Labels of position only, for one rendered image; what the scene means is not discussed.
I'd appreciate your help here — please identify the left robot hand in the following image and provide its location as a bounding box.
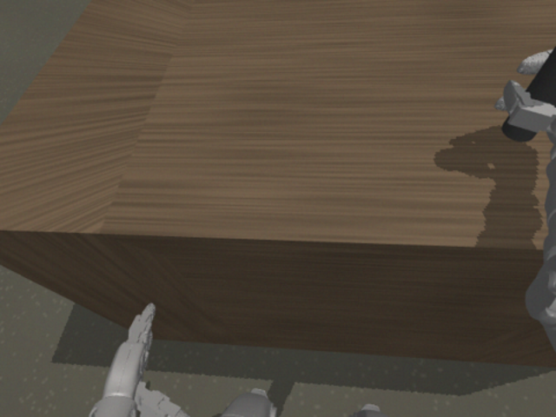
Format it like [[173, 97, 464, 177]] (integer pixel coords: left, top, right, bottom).
[[102, 303, 191, 417]]

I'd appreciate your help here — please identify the right robot hand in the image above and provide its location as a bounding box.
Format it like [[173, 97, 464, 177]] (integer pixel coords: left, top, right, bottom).
[[494, 50, 556, 144]]

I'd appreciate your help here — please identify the can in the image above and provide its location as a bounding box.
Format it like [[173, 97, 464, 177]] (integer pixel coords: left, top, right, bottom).
[[501, 46, 556, 142]]

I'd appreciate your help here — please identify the right robot arm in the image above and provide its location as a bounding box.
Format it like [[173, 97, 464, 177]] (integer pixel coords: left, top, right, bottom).
[[526, 143, 556, 353]]

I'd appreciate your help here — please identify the left robot arm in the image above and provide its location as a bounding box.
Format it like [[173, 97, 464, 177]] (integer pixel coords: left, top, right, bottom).
[[89, 396, 137, 417]]

